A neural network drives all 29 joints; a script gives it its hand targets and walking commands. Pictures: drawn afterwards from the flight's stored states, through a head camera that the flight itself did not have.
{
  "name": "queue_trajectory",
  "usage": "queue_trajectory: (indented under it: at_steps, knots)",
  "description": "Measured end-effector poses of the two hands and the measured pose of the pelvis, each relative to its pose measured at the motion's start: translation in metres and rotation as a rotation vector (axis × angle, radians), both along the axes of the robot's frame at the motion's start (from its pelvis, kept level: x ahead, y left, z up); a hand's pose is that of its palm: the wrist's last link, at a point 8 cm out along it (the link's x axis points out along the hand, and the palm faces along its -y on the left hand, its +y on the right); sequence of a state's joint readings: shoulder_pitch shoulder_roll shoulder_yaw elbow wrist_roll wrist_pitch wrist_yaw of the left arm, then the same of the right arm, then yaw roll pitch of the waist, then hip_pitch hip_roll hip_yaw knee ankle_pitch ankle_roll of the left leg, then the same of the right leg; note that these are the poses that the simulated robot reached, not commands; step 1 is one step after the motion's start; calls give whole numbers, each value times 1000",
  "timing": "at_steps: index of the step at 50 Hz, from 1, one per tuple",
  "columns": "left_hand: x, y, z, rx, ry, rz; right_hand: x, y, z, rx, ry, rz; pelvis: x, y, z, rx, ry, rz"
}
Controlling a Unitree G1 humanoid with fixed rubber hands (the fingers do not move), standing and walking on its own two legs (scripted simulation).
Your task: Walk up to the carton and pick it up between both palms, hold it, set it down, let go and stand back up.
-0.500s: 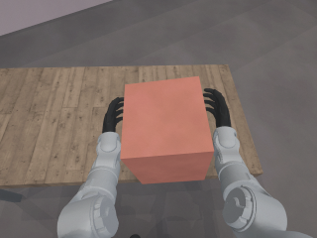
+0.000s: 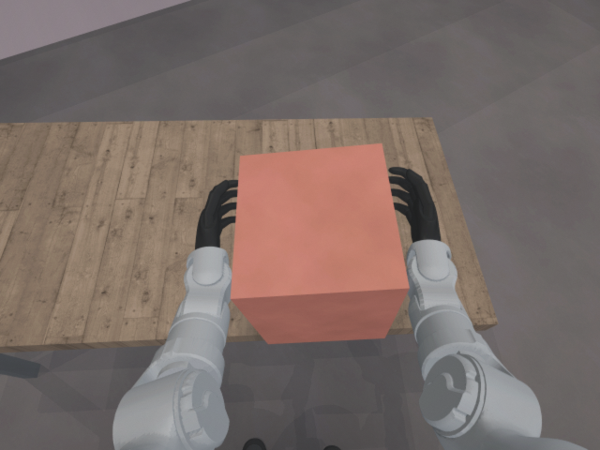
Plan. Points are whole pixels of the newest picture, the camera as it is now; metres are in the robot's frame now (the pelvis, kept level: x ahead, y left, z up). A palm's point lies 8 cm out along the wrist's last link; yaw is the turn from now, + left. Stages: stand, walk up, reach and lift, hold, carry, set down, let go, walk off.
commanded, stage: set down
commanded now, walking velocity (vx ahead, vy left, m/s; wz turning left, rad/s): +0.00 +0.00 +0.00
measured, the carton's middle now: (318, 254) +0.40 -0.02 -0.06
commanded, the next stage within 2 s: none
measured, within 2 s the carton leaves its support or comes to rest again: rests again in 1.02 s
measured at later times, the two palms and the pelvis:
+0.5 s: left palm (214, 236) +0.40 +0.13 -0.01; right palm (423, 230) +0.40 -0.16 +0.01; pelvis +0.00 +0.00 +0.00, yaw +0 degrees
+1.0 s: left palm (214, 236) +0.40 +0.13 -0.02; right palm (418, 238) +0.40 -0.16 -0.01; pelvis -0.01 +0.00 -0.01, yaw -2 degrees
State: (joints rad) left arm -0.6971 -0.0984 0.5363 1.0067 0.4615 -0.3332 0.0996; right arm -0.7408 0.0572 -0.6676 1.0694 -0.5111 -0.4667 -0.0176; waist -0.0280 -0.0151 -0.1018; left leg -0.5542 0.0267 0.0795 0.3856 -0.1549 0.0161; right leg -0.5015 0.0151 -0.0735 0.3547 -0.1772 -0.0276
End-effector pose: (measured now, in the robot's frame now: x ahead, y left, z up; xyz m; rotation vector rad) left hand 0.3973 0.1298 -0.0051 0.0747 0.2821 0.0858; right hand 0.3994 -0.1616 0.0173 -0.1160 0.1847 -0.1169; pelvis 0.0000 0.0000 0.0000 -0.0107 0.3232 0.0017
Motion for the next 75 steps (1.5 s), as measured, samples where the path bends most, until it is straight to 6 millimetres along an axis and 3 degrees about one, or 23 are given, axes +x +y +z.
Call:
queue_trajectory:
  at_steps: [41, 53, 68, 75]
  knots:
    - [6, -9, -7, -8, -29, -17, -8, -9, -13, -3, 20, -18, -6, -1, -6, 4, 32, -8]
    - [8, 0, -12, -7, -34, 16, -3, -1, -28, 28, 35, 0, -14, -3, -11, 5, 71, -28]
    - [10, 1, -14, -17, -36, 18, -4, 0, -28, 26, 34, -5, -17, -2, -14, 5, 72, -31]
    - [11, 4, -25, -37, 22, 38, 2, 3, -34, 78, 92, -8, -18, 0, -18, -1, 109, -53]
